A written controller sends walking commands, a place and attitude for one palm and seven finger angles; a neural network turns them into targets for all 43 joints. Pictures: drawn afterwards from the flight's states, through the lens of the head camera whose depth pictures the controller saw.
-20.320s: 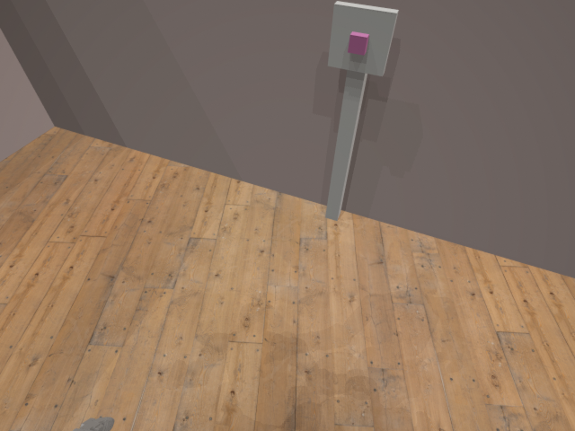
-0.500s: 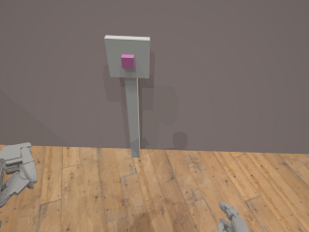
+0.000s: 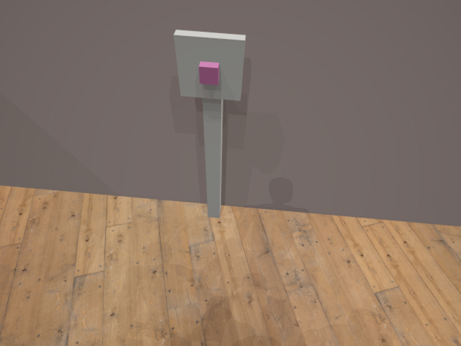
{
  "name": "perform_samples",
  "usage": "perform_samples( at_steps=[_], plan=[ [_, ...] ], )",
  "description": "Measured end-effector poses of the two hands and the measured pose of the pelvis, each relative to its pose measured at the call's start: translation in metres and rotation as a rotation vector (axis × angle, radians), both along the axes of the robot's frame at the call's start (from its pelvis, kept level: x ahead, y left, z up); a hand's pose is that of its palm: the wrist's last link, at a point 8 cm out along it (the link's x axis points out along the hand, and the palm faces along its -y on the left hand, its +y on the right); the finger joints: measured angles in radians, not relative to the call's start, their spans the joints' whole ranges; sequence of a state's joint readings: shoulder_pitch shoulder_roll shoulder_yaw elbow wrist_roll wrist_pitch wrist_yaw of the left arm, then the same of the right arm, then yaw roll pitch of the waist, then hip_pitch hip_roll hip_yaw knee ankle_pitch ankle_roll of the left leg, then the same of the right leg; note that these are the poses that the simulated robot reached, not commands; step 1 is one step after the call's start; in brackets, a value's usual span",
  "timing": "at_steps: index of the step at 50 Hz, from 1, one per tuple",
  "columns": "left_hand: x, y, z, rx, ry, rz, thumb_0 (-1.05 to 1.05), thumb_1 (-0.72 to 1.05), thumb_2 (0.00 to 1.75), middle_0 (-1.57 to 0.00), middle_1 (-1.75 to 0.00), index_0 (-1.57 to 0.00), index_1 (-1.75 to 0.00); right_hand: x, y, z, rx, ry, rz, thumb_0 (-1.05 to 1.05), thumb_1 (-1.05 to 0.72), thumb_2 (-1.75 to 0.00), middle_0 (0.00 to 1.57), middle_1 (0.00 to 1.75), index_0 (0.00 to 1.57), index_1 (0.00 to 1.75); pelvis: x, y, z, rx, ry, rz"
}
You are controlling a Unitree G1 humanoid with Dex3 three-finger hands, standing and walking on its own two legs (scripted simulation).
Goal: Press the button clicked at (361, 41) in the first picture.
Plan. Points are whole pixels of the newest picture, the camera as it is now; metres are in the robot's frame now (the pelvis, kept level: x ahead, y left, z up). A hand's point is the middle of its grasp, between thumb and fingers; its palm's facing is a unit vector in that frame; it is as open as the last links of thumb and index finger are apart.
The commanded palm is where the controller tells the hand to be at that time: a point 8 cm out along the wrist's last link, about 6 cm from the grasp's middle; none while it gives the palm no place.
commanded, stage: let the arm hang, fingers relaxed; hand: left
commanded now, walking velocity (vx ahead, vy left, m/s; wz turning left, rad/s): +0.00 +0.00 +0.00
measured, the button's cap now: (209, 72) +0.76 +0.11 +0.06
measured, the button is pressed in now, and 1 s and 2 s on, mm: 0 0 0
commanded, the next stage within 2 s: stand and wait in 0.68 s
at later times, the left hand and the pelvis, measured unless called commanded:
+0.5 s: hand out of the picture -0.02 +0.16 -0.17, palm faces +0.04 -0.99 -0.16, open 7.3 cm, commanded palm none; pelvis +0.00 +0.01 +0.00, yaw -1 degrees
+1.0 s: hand out of the picture -0.01 +0.16 -0.17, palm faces +0.03 -0.98 -0.18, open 7.4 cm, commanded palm none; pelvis +0.00 +0.00 +0.00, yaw -1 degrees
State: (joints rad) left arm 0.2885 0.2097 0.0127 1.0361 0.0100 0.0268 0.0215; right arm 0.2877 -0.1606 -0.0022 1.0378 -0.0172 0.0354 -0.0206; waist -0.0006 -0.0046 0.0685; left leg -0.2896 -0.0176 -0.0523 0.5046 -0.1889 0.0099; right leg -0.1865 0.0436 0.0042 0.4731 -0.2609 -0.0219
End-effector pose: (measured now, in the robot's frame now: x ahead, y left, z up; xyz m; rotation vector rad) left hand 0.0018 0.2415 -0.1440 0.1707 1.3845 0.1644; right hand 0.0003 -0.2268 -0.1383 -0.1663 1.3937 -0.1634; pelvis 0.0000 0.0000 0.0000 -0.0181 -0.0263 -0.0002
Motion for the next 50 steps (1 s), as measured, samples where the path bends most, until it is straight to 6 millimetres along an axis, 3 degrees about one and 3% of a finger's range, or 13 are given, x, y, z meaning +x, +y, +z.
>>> perform_samples(
  at_steps=[4,8,18,29,50],
  plan=[
    [-0.028,-0.002,0.003,-0.004,0.084,0.024,0.01,0.90,0.90,-0.66,-0.86,-0.68,-0.83,-0.024,0.012,-0.003,0.026,0.072,-0.019,0.01,-0.90,-0.90,0.20,0.30,0.20,0.29,0.000,0.003,0.003,0.002,-0.006,-0.002],
    [-0.043,-0.007,0.005,-0.012,0.126,0.035,0.01,0.90,0.90,-0.53,-0.69,-0.53,-0.67,-0.035,0.022,-0.006,0.049,0.097,-0.036,0.01,-0.90,-0.90,0.20,0.30,0.20,0.29,-0.002,0.006,0.004,0.005,-0.011,-0.006],
    [-0.038,-0.023,0.002,-0.044,0.092,0.040,0.01,0.90,0.90,-0.26,-0.38,-0.27,-0.37,-0.033,0.034,-0.010,0.074,0.061,-0.049,0.01,-0.90,-0.90,0.20,0.30,0.20,0.29,-0.004,0.008,0.004,0.012,-0.013,-0.009],
    [-0.021,-0.034,-0.002,-0.066,0.037,0.031,0.00,0.90,0.90,-0.20,-0.30,-0.21,-0.30,-0.025,0.029,-0.009,0.063,0.026,-0.050,0.01,-0.91,-0.90,0.20,0.30,0.20,0.29,-0.004,0.005,0.003,0.012,-0.013,-0.009],
    [-0.019,-0.029,0.002,-0.037,0.075,0.027,0.00,0.90,0.90,-0.20,-0.30,-0.20,-0.29,-0.028,0.019,-0.008,0.056,0.068,-0.058,0.01,-0.90,-0.90,0.20,0.30,0.20,0.29,0.003,-0.001,0.005,0.014,-0.010,-0.014]
  ],
)
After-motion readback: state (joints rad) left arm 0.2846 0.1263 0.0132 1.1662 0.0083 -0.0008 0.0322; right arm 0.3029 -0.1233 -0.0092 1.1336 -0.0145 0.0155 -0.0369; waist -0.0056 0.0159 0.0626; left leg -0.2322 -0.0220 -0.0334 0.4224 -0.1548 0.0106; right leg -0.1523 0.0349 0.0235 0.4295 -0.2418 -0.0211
